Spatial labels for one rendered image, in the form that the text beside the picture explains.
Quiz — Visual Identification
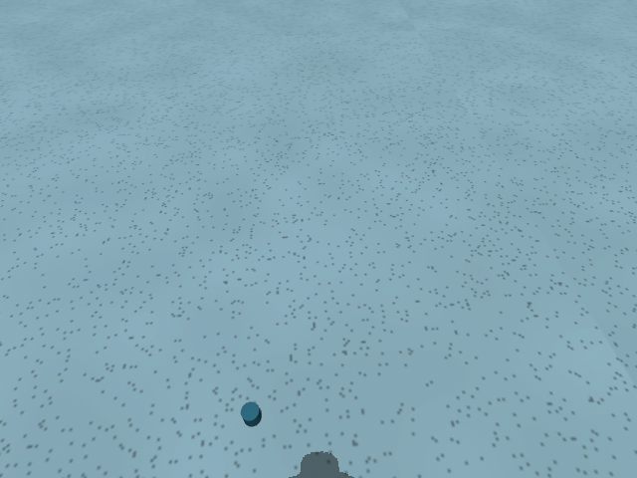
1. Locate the tin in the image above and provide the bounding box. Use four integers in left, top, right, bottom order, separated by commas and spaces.
241, 402, 262, 427

